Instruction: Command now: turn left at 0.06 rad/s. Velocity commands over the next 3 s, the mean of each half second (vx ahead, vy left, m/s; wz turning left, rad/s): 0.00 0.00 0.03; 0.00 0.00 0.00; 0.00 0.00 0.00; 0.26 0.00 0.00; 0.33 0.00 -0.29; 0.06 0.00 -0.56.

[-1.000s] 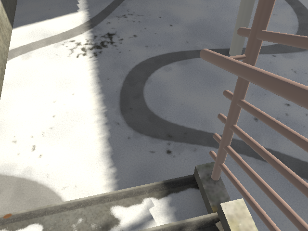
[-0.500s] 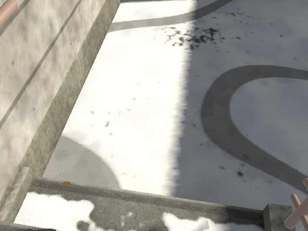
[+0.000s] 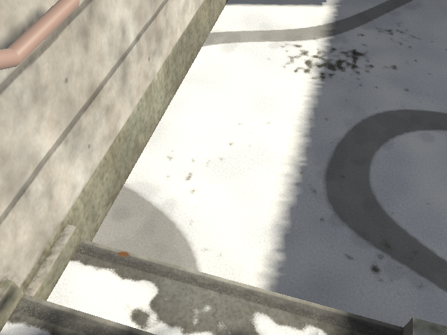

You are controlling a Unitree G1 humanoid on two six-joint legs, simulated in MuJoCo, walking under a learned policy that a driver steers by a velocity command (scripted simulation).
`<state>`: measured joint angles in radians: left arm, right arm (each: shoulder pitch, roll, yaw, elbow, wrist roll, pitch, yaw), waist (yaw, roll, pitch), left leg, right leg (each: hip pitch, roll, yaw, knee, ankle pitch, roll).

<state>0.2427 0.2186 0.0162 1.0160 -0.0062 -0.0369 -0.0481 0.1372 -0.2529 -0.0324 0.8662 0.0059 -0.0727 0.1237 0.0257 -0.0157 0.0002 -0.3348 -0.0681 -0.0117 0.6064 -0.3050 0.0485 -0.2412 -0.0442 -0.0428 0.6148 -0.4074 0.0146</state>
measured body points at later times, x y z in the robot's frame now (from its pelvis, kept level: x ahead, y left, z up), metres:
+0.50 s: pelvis -0.03 -0.02 +0.02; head -0.02 -0.02 +0.47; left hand -0.02 +0.23 -0.13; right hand -0.03 -0.27 -0.14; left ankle +0.01 +0.09 -0.73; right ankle -0.05 -0.12 -0.73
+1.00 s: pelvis -0.02 -0.04 +0.02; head -0.01 -0.04 +0.47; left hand -0.03 +0.20 -0.13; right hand -0.01 -0.27 -0.14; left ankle +0.01 +0.09 -0.73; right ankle -0.05 -0.12 -0.73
